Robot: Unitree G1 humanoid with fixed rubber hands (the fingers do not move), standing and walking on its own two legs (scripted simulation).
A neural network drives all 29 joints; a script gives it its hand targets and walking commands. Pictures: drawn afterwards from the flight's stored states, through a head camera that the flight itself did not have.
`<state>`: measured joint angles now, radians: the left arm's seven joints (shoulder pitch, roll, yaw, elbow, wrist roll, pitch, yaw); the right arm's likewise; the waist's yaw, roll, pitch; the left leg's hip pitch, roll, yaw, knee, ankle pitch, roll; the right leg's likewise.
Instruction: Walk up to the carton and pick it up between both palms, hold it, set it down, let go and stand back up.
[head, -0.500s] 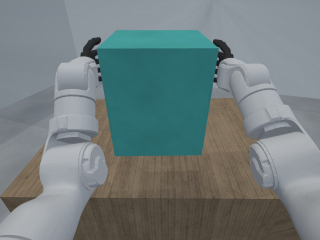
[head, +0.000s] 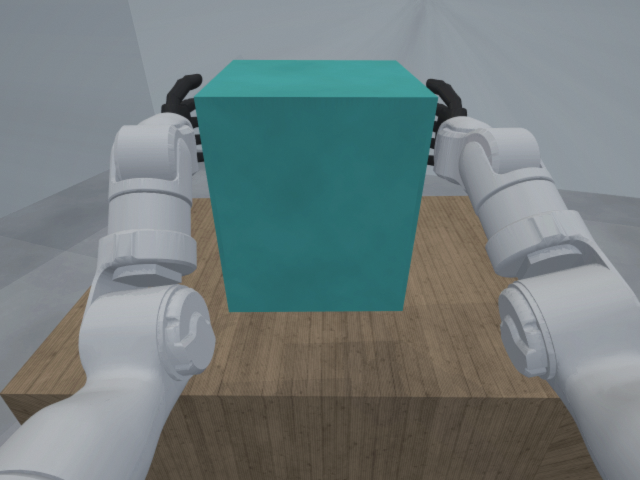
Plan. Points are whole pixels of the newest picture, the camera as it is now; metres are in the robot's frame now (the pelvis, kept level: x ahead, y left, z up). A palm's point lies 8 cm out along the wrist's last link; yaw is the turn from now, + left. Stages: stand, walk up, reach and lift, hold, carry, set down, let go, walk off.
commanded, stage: hold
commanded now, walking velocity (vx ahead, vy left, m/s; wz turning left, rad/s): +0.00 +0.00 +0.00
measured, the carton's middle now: (315, 181) +0.38 +0.00 +0.28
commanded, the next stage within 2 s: set down in 0.44 s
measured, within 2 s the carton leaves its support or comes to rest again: neither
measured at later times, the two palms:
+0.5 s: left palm (179, 135) +0.37 +0.15 +0.35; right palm (449, 139) +0.36 -0.15 +0.34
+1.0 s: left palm (172, 146) +0.39 +0.17 +0.33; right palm (421, 158) +0.39 -0.13 +0.30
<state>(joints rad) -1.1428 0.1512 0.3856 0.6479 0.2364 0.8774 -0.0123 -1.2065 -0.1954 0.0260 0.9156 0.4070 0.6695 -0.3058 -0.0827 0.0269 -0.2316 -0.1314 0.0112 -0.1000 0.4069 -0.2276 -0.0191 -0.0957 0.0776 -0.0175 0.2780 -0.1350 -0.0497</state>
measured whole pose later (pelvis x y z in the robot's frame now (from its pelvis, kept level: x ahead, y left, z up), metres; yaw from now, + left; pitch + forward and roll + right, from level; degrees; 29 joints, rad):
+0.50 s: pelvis +0.00 +0.00 +0.00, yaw +0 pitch -3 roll -2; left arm -1.13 0.15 0.37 0.63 0.22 0.88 -0.01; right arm -1.20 -0.20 0.04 0.91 0.42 0.67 -0.31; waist -0.09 0.03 -0.23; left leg -0.13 0.01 -0.10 0.41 -0.23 -0.02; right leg -0.09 0.08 -0.02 0.27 -0.13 -0.05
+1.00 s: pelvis +0.01 +0.00 +0.00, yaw +2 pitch -6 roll -1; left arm -1.11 0.12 0.38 0.64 0.28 0.68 0.01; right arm -1.16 -0.14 -0.05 1.05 0.29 0.36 -0.22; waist -0.08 -0.03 -0.13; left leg -0.05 0.01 -0.12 0.37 -0.22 -0.02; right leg 0.00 0.07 -0.04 0.25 -0.14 -0.05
